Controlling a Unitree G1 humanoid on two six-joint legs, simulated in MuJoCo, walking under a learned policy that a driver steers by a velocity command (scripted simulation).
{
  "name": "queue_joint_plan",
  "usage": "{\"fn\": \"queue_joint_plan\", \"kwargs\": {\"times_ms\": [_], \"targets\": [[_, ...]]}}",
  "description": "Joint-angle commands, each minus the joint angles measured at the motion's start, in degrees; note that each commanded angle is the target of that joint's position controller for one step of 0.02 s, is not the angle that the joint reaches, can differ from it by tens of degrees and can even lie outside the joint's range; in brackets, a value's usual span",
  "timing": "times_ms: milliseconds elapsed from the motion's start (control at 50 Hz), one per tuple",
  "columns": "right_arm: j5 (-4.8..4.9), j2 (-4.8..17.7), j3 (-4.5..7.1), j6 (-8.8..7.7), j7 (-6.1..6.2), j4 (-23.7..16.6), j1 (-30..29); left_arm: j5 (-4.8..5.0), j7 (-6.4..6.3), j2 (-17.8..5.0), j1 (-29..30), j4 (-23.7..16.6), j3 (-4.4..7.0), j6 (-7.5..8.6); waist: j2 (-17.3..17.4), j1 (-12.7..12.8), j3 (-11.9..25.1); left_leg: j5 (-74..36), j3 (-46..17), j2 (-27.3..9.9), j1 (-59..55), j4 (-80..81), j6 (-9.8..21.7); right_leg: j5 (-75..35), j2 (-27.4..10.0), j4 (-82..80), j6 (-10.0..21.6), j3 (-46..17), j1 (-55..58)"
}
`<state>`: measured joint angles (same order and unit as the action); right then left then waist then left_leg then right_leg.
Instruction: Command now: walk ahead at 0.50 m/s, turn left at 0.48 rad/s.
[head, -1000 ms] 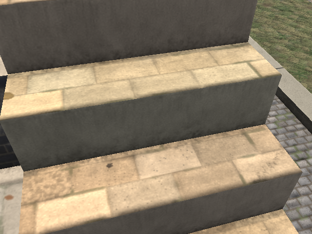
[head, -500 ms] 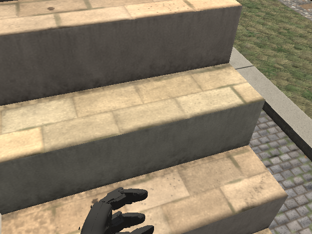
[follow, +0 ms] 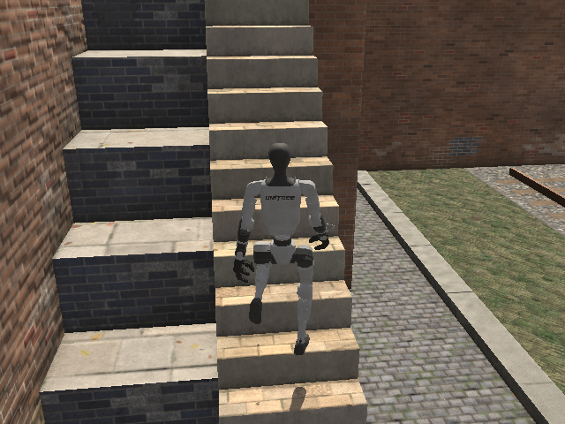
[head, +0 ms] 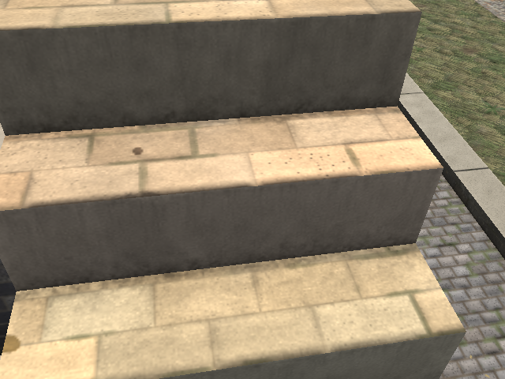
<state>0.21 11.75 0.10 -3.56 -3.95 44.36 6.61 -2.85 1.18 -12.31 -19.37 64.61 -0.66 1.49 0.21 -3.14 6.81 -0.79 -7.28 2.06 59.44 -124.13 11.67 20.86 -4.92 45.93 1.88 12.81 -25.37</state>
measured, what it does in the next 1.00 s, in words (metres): climbs: left foot 0.21 m higher, then right foot 0.22 m higher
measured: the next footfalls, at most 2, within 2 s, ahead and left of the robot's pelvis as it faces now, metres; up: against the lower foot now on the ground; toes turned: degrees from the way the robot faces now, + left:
left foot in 0.36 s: +0.27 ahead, +0.23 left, +0.21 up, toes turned +18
right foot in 0.98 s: +0.53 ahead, +0.09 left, +0.43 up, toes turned +0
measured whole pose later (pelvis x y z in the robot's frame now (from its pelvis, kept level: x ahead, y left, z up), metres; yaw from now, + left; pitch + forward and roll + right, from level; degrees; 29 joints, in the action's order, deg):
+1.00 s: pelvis +0.39 +0.14 +0.30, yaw +2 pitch +2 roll -7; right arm -1.3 7.5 -5.4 -2.4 3.0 64.3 25.4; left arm 0.9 5.6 -6.2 0.2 44.2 -5.4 0.4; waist 0.2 0.8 7.4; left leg 3.7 15.7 -10.9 -4.3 -14.5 2.5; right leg 25.2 7.2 87.7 8.8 15.4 -54.7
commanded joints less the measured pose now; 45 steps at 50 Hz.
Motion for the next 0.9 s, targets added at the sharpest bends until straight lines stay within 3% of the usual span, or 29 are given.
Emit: {"fn": "queue_joint_plan", "kwargs": {"times_ms": [20, 60, 120, 160, 180, 220, 280, 300, 320, 340, 360, 380, 400, 420, 440, 460, 480, 500, 540, 600, 660, 700, 740, 780, 820, 840, 860, 880, 900], "targets": [[0.92, -8.6, -4.51, 1.43, 0.13, -2.1, 2.5, -1.20, 0.92, 5.0, 8.4, -4.6, -2.31, 2.68, -4.1, -4.1, -7.7, -0.4, 0.4, -0.6, 11.9, -15.1, -1.5, -2.9, -13.1, -28.7, 4.1, -10.4, -2.7], [1.11, -8.6, -4.90, 1.97, 0.85, -3.8, -1.3, -0.66, 0.81, 3.7, 3.9, -3.5, -2.06, 2.51, -1.6, -2.0, -10.2, 0.2, -1.6, -1.5, 21.5, -16.0, -2.5, -4.0, -13.2, -29.0, 3.1, -8.5, 3.9], [0.72, -6.9, -5.44, 1.74, 0.90, -6.8, -7.0, -1.33, 0.39, 1.9, 0.6, -5.4, -2.55, 1.71, 0.3, 0.1, -8.0, -1.9, -0.9, -2.5, 26.8, -14.3, -4.5, -8.3, -14.0, -29.3, 3.6, -6.1, 10.2], [1.63, -4.5, -4.99, 1.97, 1.77, -8.6, -11.5, -0.81, -0.05, 0.7, 0.0, -6.7, -2.35, 2.57, -1.5, 2.0, -7.6, -3.8, 2.3, -3.0, 25.1, -10.1, -6.6, -6.9, -14.9, -32.9, 5.8, -4.7, 9.1], [1.64, -5.8, -5.69, 2.17, 2.42, -10.3, -14.4, 0.46, -0.75, -0.7, -2.8, -6.5, -1.65, 2.65, -2.6, 2.9, -8.1, -0.4, 5.0, -4.3, 27.2, -7.4, -7.5, -3.9, -16.2, -35.4, 6.3, -5.2, 11.2], [2.49, -5.3, -5.62, 2.42, 3.55, -12.3, -17.5, 0.69, -2.38, -1.8, -6.3, -6.7, -0.74, 2.47, -4.6, 4.4, -8.6, 5.0, 5.3, -7.0, 31.6, -3.8, -8.5, -5.4, -17.2, -37.9, 5.6, -4.8, 19.5], [1.89, -6.0, -5.93, 2.92, 2.81, -15.2, -21.1, 0.96, -4.23, -3.2, -9.8, -7.3, 1.04, 1.34, -8.8, 6.1, -7.1, 10.3, 6.3, -10.6, 33.3, 5.2, -8.5, -5.8, -17.7, -39.2, 4.0, -3.4, 31.1], [1.18, -9.3, -8.21, 2.84, 0.96, -18.3, -27.0, 3.34, -5.10, -6.3, -7.9, -7.6, 2.17, 0.52, -11.8, 6.1, -7.0, 21.5, 11.3, -13.1, 19.1, 24.6, -7.4, -11.2, -18.1, -48.3, 5.9, 0.2, 23.1], [1.45, -9.9, -8.98, 2.91, 0.41, -18.2, -25.0, 3.84, -4.95, -5.9, -3.6, -8.5, 2.08, -0.41, -9.9, 4.2, -4.8, 24.5, 15.1, -11.1, -1.9, 37.3, -5.4, -24.0, -15.0, -48.5, 5.6, 5.9, 13.9], [1.86, -7.8, -7.81, 2.12, 0.66, -19.0, -25.9, 4.80, -4.27, -7.1, -9.7, -6.1, 2.15, -0.27, -10.6, 4.8, -2.3, 31.2, 20.1, -5.6, -13.4, 47.8, -5.3, -44.7, -11.9, -43.1, 7.4, 7.7, 15.2], [0.92, -5.7, -5.43, 2.70, 0.76, -15.3, -17.3, 3.39, -3.19, -7.4, -12.6, -5.1, 2.34, 0.40, -15.4, 4.2, 1.2, 35.7, 27.1, 3.0, -21.7, 44.6, -3.1, -90.5, -15.0, -34.9, 10.6, 7.2, 20.9], [0.89, 2.1, -2.20, 3.48, 0.31, -12.7, -3.6, 1.59, -2.00, -8.5, -5.8, -7.1, 1.76, 1.79, -19.5, -4.6, 9.1, 29.5, 19.9, 4.0, -32.6, 50.7, 0.3, -114.9, -13.6, -20.4, 10.0, 7.4, 22.4], [0.19, 8.3, 0.83, 4.06, 1.17, -11.3, 9.3, 3.45, -0.64, -10.5, -1.4, -9.8, 3.27, 3.33, -17.4, -10.5, 16.2, 23.3, -3.5, -0.9, -49.7, 62.2, 5.5, -103.8, -11.2, -2.5, 6.6, 1.3, 7.6], [-0.79, 16.7, 4.33, 4.73, 4.07, -7.3, 21.2, 4.94, 1.16, -12.9, -0.1, -12.3, 4.22, 5.09, 4.8, -11.2, 25.2, 46.4, -42.8, -11.5, -65.9, 94.1, 8.8, -52.1, -3.8, 15.3, 3.9, -5.6, -5.8], [-2.14, 17.1, 4.09, 3.88, 5.25, -1.7, 22.9, 5.00, 2.61, -9.8, 6.1, -12.4, 5.19, 4.10, 9.5, -7.2, 23.0, 61.8, -64.2, -18.6, -61.5, 114.2, 3.2, -18.6, 6.2, 44.8, 2.5, -16.3, -15.0], [-2.32, 12.7, 1.45, 3.19, 5.46, -0.5, 19.4, 4.16, 3.54, -2.6, 12.1, -16.2, 3.76, 4.02, 9.6, -3.4, 15.8, 52.2, -57.0, -20.3, -51.3, 113.8, -6.6, -19.1, 6.0, 64.1, 3.1, -26.6, -19.9], [-2.39, 5.1, -0.69, 2.42, 4.30, 1.3, 15.4, 4.08, 3.69, 3.6, 15.5, -19.8, 1.96, 3.57, 9.6, 0.6, 6.2, 47.6, -42.1, -18.6, -41.3, 107.2, -9.8, -18.4, 5.2, 70.2, 4.8, -26.3, -24.6], [-1.61, -0.8, -2.36, 1.89, 2.61, 4.5, 12.6, 3.15, 3.70, 6.5, 18.0, -22.5, 0.47, 3.91, 8.4, 3.2, -2.0, 44.0, -30.3, -16.4, -33.7, 100.8, -9.6, -17.0, 5.6, 78.7, 7.3, -24.8, -30.0], [-1.80, -7.6, -4.16, 1.26, 0.87, 7.4, 7.8, 4.18, 3.71, 7.5, 12.0, -22.1, -1.08, 4.32, 6.1, 8.0, -7.0, 35.3, -13.0, -12.1, -30.4, 95.7, -10.8, -17.2, 8.4, 84.0, 10.1, -30.3, -33.7], [-4.27, -7.3, -4.47, -0.63, 0.88, 8.8, 9.2, 5.02, 3.65, 5.1, 7.5, -19.4, -1.85, 4.79, 3.6, 9.1, -6.1, 24.1, -2.6, -14.7, -38.5, 98.5, -13.4, -25.4, 10.6, 86.0, 7.7, -27.4, -45.7], [-6.24, -5.0, -5.11, -0.65, 1.46, 10.0, 9.9, 5.57, 2.05, 6.6, 10.6, -19.9, -2.20, 2.60, 5.4, 8.6, -9.3, 19.0, 4.2, -17.1, -36.1, 100.9, -15.8, -28.8, 12.4, 103.1, 5.1, -24.0, -56.8], [-6.03, -3.7, -5.41, -0.53, 1.78, 9.9, 9.4, 5.30, 0.54, 6.7, 12.3, -20.8, -2.41, 2.01, 5.9, 8.0, -11.0, 18.4, 8.0, -17.1, -33.9, 102.3, -17.1, -31.0, 12.0, 104.5, 3.4, -22.4, -61.2], [-5.48, -1.6, -5.04, -1.27, 2.36, 10.5, 12.3, 4.61, -0.61, 5.3, 21.0, -24.2, -2.55, 1.60, 7.0, 4.7, -12.3, 19.1, 12.3, -15.9, -29.4, 108.1, -17.3, -33.0, 11.6, 93.4, 1.8, -15.0, -59.2], [-4.34, -1.0, -5.14, -1.83, 3.79, 12.3, 18.2, 5.63, -1.09, 6.4, 29.7, -26.8, -3.51, 1.07, 8.8, -0.3, -13.8, 18.3, 11.9, -16.9, -32.7, 113.5, -15.2, -30.3, 9.6, 87.1, 1.0, -9.0, -62.0], [-4.09, -0.8, -4.95, -1.61, 5.45, 15.5, 23.3, 7.83, -0.92, 8.6, 32.0, -27.0, -4.72, 0.34, 11.9, -2.6, -11.9, 12.7, 9.8, -19.5, -45.2, 117.9, -11.7, -23.9, 8.0, 86.2, 0.5, -5.3, -66.7], [-4.54, -1.3, -5.21, -1.05, 5.76, 16.7, 24.2, 7.84, -0.02, 10.5, 28.4, -25.7, -5.28, -0.16, 10.8, -1.5, -9.0, 5.1, 10.9, -19.9, -54.2, 115.3, -11.2, -23.6, 7.2, 88.8, 1.7, -6.9, -68.4], [-3.68, -0.5, -5.00, -0.55, 6.33, 17.5, 25.2, 7.04, 1.19, 11.1, 30.2, -27.0, -5.97, 0.04, 8.8, -1.0, -8.2, 1.4, 11.7, -20.5, -60.3, 115.6, -10.5, -20.8, 6.3, 85.0, 2.8, -7.5, -70.3], [-3.37, -1.3, -5.65, -0.60, 6.70, 17.2, 21.8, 6.87, 2.29, 9.2, 30.4, -28.2, -6.00, 0.64, 7.1, 0.7, -7.8, -13.5, 16.1, -19.2, -58.2, 116.9, -11.1, -19.7, 5.9, 73.2, 5.0, -6.0, -60.6], [-2.46, -1.5, -5.99, -0.50, 6.92, 17.7, 20.4, 5.77, 2.99, 7.8, 31.0, -28.6, -5.64, 0.98, 4.9, 2.6, -3.3, -38.4, 22.3, -16.6, -54.5, 115.6, -11.6, -18.7, 8.0, 63.6, 7.6, -1.2, -44.4]]}}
